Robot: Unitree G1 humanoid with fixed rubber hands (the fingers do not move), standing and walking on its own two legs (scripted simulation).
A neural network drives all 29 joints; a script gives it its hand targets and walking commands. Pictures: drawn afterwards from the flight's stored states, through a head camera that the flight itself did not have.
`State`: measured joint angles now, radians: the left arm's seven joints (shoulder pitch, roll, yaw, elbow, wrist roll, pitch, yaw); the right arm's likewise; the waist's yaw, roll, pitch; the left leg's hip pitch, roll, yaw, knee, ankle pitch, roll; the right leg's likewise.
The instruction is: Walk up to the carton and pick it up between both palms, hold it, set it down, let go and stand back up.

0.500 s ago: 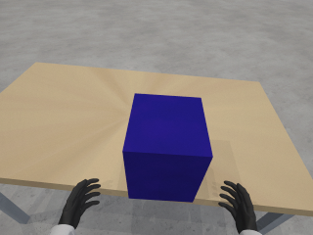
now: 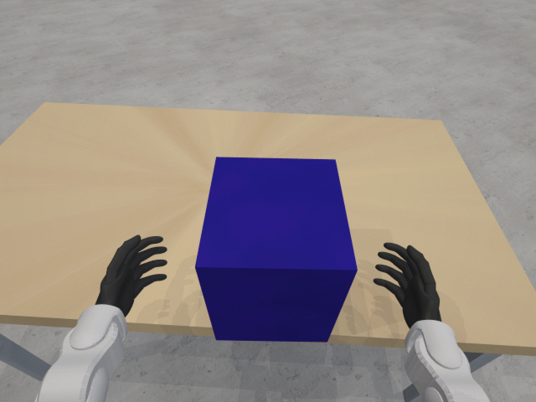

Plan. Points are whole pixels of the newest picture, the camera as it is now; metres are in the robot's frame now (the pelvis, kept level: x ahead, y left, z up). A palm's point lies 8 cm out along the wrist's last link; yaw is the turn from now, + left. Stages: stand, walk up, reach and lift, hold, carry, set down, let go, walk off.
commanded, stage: reach and lift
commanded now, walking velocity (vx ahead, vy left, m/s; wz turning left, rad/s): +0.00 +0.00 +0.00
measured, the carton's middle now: (273, 252) +0.37 +0.01 +0.00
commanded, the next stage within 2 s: none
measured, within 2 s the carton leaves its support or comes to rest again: neither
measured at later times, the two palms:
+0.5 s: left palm (123, 222) +0.33 +0.22 +0.12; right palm (425, 243) +0.31 -0.20 +0.11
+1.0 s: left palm (133, 181) +0.39 +0.21 +0.15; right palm (415, 196) +0.38 -0.19 +0.14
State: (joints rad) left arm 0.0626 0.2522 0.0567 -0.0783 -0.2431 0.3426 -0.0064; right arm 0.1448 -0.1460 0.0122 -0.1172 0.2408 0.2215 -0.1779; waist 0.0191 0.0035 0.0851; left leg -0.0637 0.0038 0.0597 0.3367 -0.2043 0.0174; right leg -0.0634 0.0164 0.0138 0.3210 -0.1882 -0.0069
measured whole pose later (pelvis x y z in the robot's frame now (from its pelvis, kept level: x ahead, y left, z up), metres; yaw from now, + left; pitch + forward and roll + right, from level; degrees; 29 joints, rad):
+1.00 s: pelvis -0.01 +0.00 +0.00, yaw +0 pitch +2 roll -1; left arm -0.66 0.36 0.11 0.34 -0.22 0.58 0.01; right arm -0.63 -0.26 -0.04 0.39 0.35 0.40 -0.17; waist -0.04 -0.01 0.02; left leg -0.23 0.01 0.04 0.38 -0.19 0.02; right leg -0.20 0.03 0.01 0.31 -0.14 0.00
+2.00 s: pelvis -0.03 +0.01 -0.03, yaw +2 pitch +13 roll -2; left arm -0.76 0.17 -0.02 1.23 -0.20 -0.29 0.08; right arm -0.73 -0.09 -0.08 1.15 0.18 -0.21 -0.13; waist -0.05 0.01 -0.16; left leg -0.65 0.01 -0.01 0.73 -0.30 0.02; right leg -0.60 0.03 -0.03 0.64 -0.26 0.00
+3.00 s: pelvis -0.01 +0.02 -0.01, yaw +3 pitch +9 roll -3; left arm -0.63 0.04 0.10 1.21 -0.04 -0.38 0.13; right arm -0.51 0.06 -0.25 0.92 -0.09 -0.22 -0.15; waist -0.06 0.05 -0.13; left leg -0.47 -0.01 -0.02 0.58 -0.27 0.04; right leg -0.39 0.01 -0.04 0.46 -0.22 0.02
